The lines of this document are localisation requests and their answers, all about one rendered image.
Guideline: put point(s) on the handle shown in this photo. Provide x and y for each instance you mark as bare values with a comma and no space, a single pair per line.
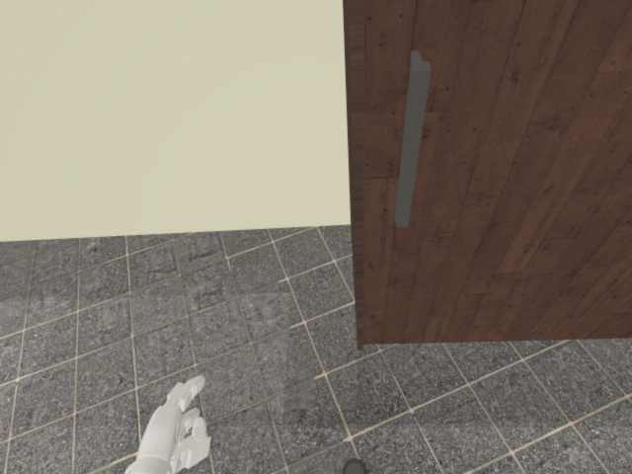
419,81

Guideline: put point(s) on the wardrobe door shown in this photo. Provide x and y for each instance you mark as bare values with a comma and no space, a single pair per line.
520,226

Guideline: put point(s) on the left robot hand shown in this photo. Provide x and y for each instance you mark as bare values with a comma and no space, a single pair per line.
165,433

